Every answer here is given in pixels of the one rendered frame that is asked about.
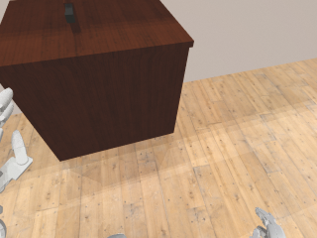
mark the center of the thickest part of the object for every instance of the tap lever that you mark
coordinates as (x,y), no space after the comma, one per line
(69,15)

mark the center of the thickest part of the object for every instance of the counter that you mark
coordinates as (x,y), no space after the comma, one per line
(111,79)

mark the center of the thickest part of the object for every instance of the robot right hand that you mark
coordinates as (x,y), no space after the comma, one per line
(272,229)

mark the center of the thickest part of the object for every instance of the robot left hand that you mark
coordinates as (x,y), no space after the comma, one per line
(15,166)

